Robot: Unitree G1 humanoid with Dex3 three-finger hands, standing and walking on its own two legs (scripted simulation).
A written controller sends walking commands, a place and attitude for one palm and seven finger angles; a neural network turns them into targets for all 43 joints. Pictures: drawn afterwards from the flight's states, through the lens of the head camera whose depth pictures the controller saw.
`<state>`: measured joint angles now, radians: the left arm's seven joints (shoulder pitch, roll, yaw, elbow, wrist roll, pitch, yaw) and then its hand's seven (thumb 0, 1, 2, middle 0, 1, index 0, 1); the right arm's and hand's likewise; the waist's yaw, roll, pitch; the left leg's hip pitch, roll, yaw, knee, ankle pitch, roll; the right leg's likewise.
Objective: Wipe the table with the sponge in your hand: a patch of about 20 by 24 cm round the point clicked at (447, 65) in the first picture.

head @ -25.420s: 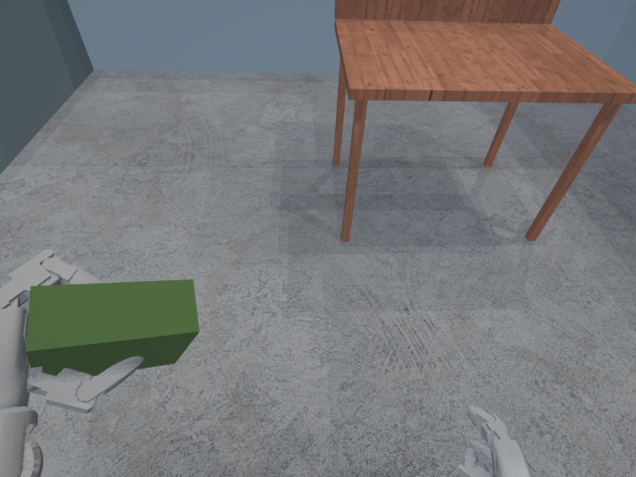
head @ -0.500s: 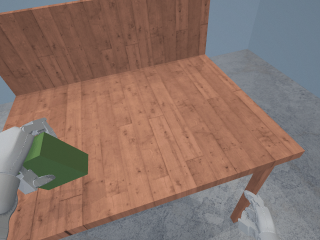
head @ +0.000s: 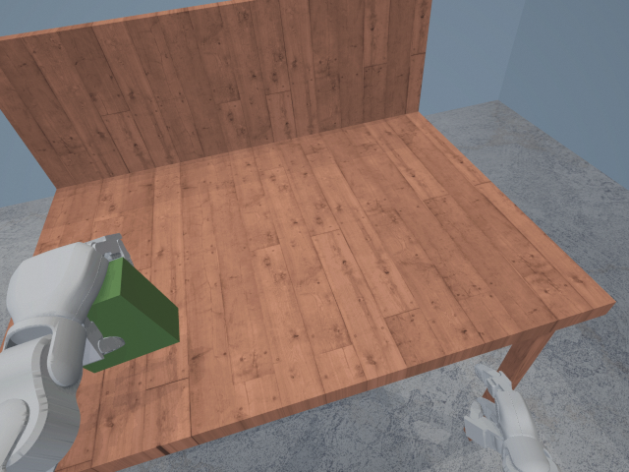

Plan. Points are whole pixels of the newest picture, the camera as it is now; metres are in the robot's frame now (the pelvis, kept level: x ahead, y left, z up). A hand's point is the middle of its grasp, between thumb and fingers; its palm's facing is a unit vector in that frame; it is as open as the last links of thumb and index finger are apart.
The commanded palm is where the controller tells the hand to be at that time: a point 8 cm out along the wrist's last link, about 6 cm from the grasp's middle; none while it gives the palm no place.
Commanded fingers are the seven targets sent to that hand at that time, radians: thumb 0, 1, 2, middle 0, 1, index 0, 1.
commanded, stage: turn the palm down, sponge in hand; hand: left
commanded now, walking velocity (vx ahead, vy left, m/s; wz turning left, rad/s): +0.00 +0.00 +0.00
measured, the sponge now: (118, 326) +0.24 +0.29 +0.08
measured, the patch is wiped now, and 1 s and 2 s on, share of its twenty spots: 0.00 0.00 0.00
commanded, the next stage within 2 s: move the sponge above the wiping area in 0.48 s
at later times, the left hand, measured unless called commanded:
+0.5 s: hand (111, 314) +0.22 +0.27 +0.13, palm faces +0.08 -0.06 -1.00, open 9.7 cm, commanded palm +0.18 +0.27 +0.20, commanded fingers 0.00 0.10 1.30 -1.20 -1.60 -1.20 -1.60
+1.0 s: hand (127, 307) +0.24 +0.27 +0.12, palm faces +0.06 -0.07 -1.00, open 9.7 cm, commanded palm +0.20 +0.26 +0.18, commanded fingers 0.00 0.10 1.30 -1.20 -1.60 -1.20 -1.60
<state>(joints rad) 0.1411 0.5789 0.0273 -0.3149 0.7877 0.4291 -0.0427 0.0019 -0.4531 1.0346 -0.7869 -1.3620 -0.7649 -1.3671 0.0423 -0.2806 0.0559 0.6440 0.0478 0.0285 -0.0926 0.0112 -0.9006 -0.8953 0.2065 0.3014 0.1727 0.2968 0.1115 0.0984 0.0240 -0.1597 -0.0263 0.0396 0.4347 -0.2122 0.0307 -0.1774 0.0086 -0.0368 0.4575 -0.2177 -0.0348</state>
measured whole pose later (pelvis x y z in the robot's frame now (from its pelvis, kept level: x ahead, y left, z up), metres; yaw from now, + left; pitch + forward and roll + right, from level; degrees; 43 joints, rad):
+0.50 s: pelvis -0.01 -0.01 +0.00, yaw +0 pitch -5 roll +1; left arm 0.12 0.56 -0.03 -0.28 0.86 0.42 -0.07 0.00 -0.45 1.04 -0.79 -1.36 -0.77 -1.37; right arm 0.02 -0.27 0.06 0.68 0.04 0.02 -0.08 0.01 -0.90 -0.90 0.21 0.30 0.18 0.30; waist 0.13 0.12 0.03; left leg -0.14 -0.01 0.04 0.42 -0.19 0.01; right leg -0.16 0.02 -0.04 0.45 -0.21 -0.05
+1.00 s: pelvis +0.00 -0.02 +0.00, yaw -1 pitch -4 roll +1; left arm 0.11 0.54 -0.03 -0.21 0.87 0.38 -0.04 0.00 -0.45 1.04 -0.79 -1.36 -0.77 -1.37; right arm 0.03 -0.27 0.06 0.68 0.03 -0.01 -0.07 0.01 -0.90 -0.90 0.21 0.30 0.24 0.33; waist 0.12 0.11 0.02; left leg -0.14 0.00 0.04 0.41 -0.21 0.01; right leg -0.16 0.03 -0.03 0.44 -0.21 -0.06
